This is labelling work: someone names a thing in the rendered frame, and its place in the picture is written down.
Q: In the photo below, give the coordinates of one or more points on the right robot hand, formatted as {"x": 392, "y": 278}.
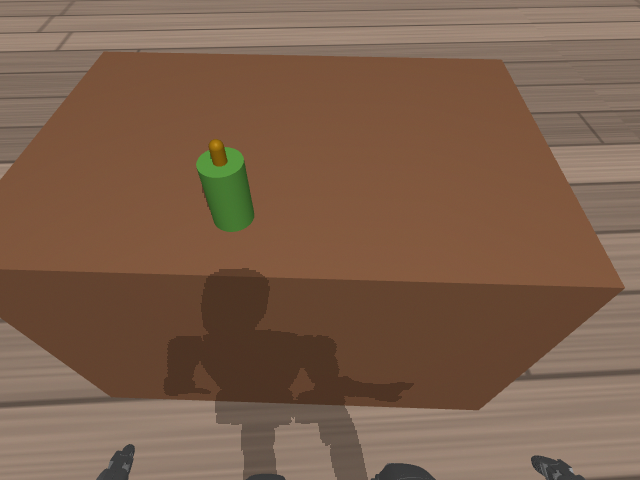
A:
{"x": 554, "y": 470}

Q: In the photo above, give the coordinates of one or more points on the bottle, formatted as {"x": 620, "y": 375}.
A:
{"x": 224, "y": 179}

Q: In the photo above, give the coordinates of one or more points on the left robot hand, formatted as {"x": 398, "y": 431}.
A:
{"x": 119, "y": 465}

